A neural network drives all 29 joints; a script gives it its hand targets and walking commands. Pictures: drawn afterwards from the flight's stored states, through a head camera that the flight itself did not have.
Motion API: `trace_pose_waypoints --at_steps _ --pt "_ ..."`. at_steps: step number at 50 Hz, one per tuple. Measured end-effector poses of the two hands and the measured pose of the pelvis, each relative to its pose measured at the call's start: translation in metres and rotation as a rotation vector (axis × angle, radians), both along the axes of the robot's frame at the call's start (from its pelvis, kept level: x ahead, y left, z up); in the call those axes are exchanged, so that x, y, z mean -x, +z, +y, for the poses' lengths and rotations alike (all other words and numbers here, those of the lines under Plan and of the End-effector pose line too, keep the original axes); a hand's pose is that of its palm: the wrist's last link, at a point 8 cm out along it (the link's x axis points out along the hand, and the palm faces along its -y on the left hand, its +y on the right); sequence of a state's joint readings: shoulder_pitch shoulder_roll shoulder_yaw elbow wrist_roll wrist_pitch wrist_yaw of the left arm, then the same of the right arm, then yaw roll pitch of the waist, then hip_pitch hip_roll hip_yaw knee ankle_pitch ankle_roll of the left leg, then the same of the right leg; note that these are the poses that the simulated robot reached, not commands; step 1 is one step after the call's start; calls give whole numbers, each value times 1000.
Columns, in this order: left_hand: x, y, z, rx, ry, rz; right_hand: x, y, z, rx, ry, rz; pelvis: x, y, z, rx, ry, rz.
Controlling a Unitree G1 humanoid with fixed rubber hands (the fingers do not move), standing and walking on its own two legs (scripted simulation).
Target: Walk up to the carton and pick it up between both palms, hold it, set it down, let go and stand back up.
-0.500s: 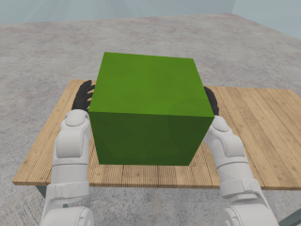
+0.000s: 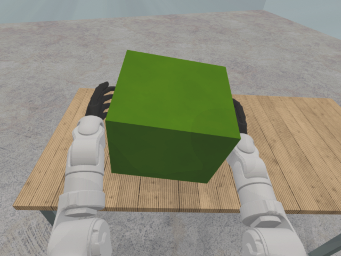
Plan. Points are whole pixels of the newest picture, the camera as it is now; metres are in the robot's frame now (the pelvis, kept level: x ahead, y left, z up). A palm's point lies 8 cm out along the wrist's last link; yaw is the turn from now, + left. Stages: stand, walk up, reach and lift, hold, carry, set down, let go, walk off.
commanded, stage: set down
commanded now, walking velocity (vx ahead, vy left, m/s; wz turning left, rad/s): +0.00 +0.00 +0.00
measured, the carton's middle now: (168, 119) +0.39 -0.01 +0.15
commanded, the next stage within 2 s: none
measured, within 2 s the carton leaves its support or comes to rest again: neither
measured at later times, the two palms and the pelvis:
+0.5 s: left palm (104, 127) +0.39 +0.15 +0.12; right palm (235, 141) +0.35 -0.18 +0.10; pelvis +0.02 +0.01 +0.00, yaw +1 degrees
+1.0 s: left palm (113, 127) +0.41 +0.13 +0.10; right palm (238, 146) +0.35 -0.19 +0.08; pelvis +0.02 +0.01 +0.00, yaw +0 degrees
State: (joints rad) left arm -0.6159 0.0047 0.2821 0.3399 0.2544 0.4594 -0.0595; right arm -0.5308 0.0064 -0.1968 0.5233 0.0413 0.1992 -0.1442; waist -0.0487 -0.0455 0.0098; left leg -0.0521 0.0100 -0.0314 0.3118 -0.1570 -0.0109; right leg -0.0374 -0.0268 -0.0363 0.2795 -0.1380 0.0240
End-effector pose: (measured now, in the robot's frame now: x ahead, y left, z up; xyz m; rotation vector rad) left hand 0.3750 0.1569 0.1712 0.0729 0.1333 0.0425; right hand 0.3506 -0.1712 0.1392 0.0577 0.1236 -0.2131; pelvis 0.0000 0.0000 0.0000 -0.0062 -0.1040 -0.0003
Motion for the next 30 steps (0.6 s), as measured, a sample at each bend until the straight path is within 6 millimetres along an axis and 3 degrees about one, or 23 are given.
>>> trace_pose_waypoints --at_steps 9,21,30 --pt "-2 -43 2 4 -20 41 6 -43 3 10 -15 38 -17 0 4 14 16 0" --pt "-11 -50 -5 15 -37 20 2 -33 -5 37 -39 17 -23 -1 10 19 13 40" --pt "-22 -53 -11 -16 -55 48 -4 -43 -9 24 -52 45 -24 0 12 19 7 57"
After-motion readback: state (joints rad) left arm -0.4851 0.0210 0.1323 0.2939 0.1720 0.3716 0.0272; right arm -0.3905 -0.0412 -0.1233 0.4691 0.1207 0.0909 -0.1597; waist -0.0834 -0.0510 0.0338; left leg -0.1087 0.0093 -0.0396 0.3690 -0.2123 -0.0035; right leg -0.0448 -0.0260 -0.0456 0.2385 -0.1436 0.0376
